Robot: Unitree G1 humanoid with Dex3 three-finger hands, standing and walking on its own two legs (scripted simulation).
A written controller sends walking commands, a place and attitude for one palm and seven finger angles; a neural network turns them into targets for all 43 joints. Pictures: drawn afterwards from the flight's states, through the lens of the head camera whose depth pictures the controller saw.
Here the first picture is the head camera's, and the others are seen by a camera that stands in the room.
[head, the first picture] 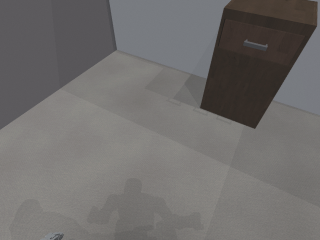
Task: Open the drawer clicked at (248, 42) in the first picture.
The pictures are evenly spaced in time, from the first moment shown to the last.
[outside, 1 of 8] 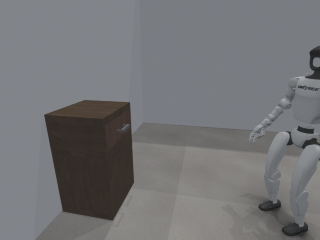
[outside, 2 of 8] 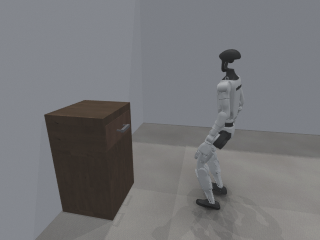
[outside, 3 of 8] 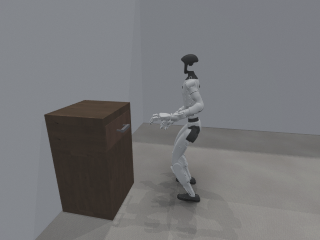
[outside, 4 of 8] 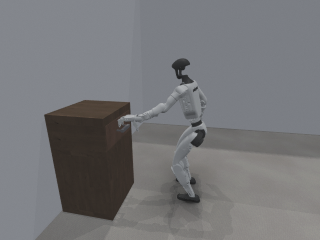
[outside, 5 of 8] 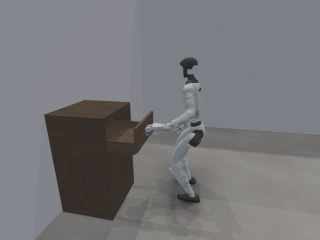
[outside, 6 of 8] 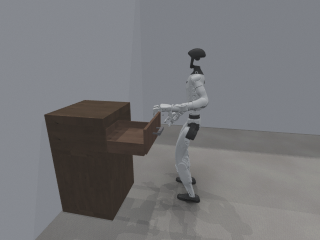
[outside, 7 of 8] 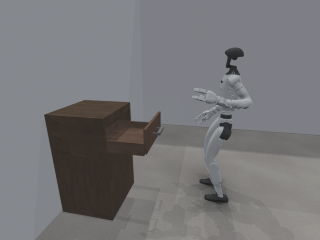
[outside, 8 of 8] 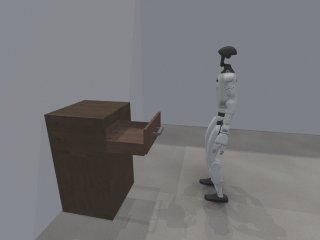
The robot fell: no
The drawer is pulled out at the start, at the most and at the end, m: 0.00 0.30 0.29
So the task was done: yes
